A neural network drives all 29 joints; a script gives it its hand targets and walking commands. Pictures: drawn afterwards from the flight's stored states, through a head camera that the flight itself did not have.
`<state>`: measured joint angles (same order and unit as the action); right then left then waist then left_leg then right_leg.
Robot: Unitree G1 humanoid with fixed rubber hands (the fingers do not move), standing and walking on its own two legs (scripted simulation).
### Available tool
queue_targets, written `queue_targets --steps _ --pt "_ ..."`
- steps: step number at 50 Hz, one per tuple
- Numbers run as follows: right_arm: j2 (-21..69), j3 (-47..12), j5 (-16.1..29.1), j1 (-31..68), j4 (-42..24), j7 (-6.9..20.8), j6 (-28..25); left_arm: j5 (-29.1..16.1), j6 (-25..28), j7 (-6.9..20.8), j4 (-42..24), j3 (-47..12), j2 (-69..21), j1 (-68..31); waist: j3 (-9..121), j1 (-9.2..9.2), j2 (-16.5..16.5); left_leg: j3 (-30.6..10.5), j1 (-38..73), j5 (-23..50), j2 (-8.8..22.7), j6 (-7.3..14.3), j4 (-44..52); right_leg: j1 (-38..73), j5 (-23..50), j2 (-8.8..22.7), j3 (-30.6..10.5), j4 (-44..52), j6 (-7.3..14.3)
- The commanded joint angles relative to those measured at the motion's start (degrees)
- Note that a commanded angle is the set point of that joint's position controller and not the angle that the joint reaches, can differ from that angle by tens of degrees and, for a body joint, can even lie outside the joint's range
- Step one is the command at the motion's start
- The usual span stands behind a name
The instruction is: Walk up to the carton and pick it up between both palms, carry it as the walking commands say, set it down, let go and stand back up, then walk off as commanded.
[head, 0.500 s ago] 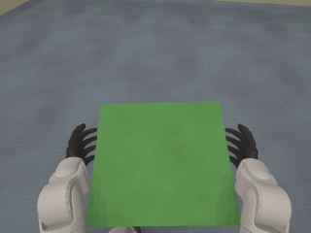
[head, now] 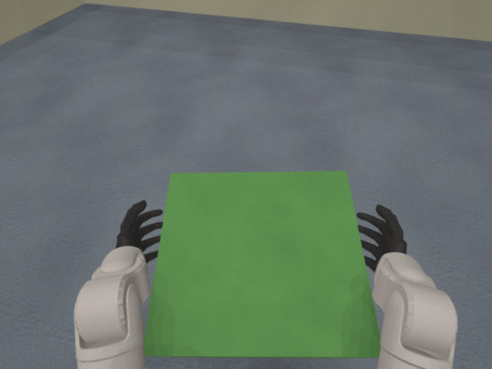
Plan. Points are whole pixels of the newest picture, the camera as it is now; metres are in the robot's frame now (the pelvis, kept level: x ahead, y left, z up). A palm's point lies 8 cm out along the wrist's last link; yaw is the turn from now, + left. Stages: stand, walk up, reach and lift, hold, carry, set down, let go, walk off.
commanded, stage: carry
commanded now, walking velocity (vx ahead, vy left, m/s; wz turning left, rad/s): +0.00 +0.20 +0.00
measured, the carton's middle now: (258, 267) +0.27 +0.00 +0.01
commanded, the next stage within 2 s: none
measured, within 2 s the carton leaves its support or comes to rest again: neither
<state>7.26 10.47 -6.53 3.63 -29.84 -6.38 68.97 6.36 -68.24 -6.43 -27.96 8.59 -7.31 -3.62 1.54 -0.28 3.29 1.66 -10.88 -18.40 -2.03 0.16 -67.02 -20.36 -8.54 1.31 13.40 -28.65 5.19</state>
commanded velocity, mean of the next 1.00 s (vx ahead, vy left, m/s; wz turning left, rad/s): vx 0.00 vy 0.20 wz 0.00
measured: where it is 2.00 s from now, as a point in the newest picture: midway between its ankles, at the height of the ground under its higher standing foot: (157, 360)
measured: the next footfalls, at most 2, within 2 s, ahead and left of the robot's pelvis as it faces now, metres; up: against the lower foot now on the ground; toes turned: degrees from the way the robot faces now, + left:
left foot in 0.28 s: +0.35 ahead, +0.20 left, +0.00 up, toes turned +4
right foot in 0.52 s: +0.28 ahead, +0.02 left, +0.00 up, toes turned -11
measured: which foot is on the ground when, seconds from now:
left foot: up 0.00-0.26, down 0.28-0.56, up 0.58-0.70, down 0.72-1.00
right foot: down 0.00-0.28, up 0.30-0.50, down 0.52-0.72, up 0.74-1.00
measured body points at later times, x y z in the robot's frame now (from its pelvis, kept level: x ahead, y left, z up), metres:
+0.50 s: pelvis +0.24 +0.13 +0.01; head +0.27 +0.14 +0.45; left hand +0.52 +0.30 +0.09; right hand +0.50 -0.07 +0.09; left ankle +0.31 +0.19 -0.73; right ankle +0.22 +0.02 -0.72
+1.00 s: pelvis +0.30 +0.24 +0.00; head +0.31 +0.24 +0.45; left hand +0.57 +0.41 +0.10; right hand +0.55 +0.05 +0.10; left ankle +0.31 +0.29 -0.73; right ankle +0.29 +0.13 -0.72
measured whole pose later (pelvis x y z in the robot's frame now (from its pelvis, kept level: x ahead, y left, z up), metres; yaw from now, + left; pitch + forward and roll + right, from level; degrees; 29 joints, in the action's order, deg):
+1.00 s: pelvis +0.30 +0.24 +0.00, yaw -3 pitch +3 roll +0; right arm 7.3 9.3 -6.1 3.0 -31.5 -6.6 67.1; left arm 5.3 -67.4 -6.7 -30.9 9.2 -7.3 -2.9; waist 2.5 0.1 0.1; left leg 8.8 -18.0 -14.6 -3.6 6.6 -29.4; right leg -20.2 -22.7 4.2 6.5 -38.0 -1.2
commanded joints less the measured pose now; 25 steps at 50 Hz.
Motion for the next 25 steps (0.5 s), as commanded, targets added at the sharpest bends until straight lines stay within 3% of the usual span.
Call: queue_targets --steps 1,2,3,7,9,11,13,14,15,16,17,19,21,23,25 --pt "50.76 -46.21 22.58 22.96 -5.6 13.44 0.39 -23.23 -0.62 13.26 -7.06 -43.1 -51.45 -22.43 14.6 -0.59 -6.7 -7.82 -20.99 4.73 5.76 -1.07 -10.11 27.0 32.63 21.58 -26.33 13.0 4.7" --pt "50.88 -45.72 21.9 21.71 -4.03 13.35 -0.09 -24.2 -0.77 13.75 -5.81 -43.23 -52.33 -22.7 13.24 -0.39 -7.43 -6.25 -20.13 5.5 7.06 -1.7 -1.45 25.72 32.07 18.52 -20.19 13.67 1.62" --pt "50.83 -45.04 20.74 19.03 -2.4 13.07 -0.47 -24.55 -0.77 14.21 -4.42 -43.55 -52.41 -21.75 11.89 -0.18 -8.27 -3.95 -18.37 7.22 6.12 -2.26 6.5 24.95 36.01 16.32 -15.34 13.49 -0.61" --pt "51.64 -46.34 20.65 17.85 -5.23 11.68 -1.84 -25.24 0.19 14.89 -8.29 -44.65 -49.89 -21.95 9.17 -0.51 -14.16 4.28 -12.0 10.32 1.69 -3.05 33.27 22.66 50.37 13.0 -5.59 12.72 -3.76" --pt "50.82 -47.19 21.57 19.53 -7.99 11.46 -1.7 -24.5 0.29 14.66 -9.42 -43.69 -48.55 -20.14 11.62 -1.08 -16.25 6.27 -8.69 18.57 1.44 -2.35 39.72 24.0 46.62 12.64 -3.69 11.46 -5.17" --pt "50.07 -47.48 22.59 20.88 -9.65 11.64 -1.1 -24.26 0.1 14.19 -10.38 -43.46 -47.57 -20.19 13.49 -0.71 -15.85 7.23 -1.9 26.48 3.0 -1.54 44.9 21.93 36.62 13.29 -2.19 8.78 -6.14" --pt "48.67 -47.24 23.03 21.24 -9.17 12.2 -0.56 -23.46 -0.33 13.57 -9.87 -43.04 -46.39 -22.16 15.9 0.73 -10.49 6.85 8.66 29.82 4.52 0.04 47.37 15.13 19.44 10.44 -1.34 -2.08 -7.98" --pt "47.49 -46.99 23.22 22.66 -8.85 12.35 -0.13 -22.92 -0.91 13.26 -9.07 -42.43 -45.49 -22.68 17.01 1.07 -3.86 2.83 14.16 43.23 9.21 0.44 46.7 8.88 7.06 8.06 -1.75 -10.08 -9.06" --pt "46.94 -45.83 22.7 22.1 -6.57 12.32 0.67 -22.22 -2.05 13.1 -7.43 -41.8 -44.96 -22.57 16.75 1.09 5.79 -5.95 18.44 66.6 16.87 2.79 42.67 0.25 -17.23 2.64 -1.52 -21.14 -10.15" --pt "46.16 -44.15 22.03 19.09 -2.75 12.77 1.21 -21.51 -2.97 13.07 -4.57 -42.24 -45.0 -20.04 21.18 1.53 12.29 -13.16 21.66 69.22 22.08 8.23 42.43 -4.77 -27.93 -0.17 -6.51 -29.85 -10.14" --pt "48.18 -44.39 22.77 18.71 -2.65 13.51 1.25 -21.83 -2.6 13.1 -4.15 -42.79 -46.92 -19.62 23.28 1.22 10.63 -11.15 21.16 65.03 21.51 10.03 42.58 -5.93 -28.07 2.45 -10.25 -33.8 -9.23" --pt "52.78 -46.22 24.34 21.69 -4.1 14.42 0.14 -22.7 -1.41 12.96 -6.9 -44.67 -51.42 -22.9 22.92 0.55 7.37 -7.35 17.62 54.23 17.78 9.39 44.41 -5.28 -24.54 5.72 -12.19 -27.3 -8.37" --pt "54.39 -46.68 25.06 24.22 -5.54 14.51 -0.37 -23.0 -0.73 12.55 -7.56 -44.47 -52.37 -24.55 20.83 0.09 7.13 -5.52 10.64 45.98 16.39 9.18 46.83 0.62 -22.06 5.0 -10.33 -19.26 -7.03" --pt "54.13 -46.55 24.36 22.76 -5.66 14.19 -0.69 -23.25 -0.27 12.3 -7.36 -44.34 -52.02 -23.44 21.33 0.29 5.87 -4.29 9.87 42.76 15.28 9.14 47.25 3.83 -19.53 4.23 -8.92 -10.95 -5.56" --pt "53.61 -46.06 23.71 21.85 -5.84 13.93 -0.7 -23.66 -0.12 12.41 -7.04 -44.21 -51.17 -21.83 21.11 0.16 2.78 -3.03 8.68 35.47 13.49 8.49 46.2 6.9 -12.84 4.67 -7.49 -1.16 -5.03"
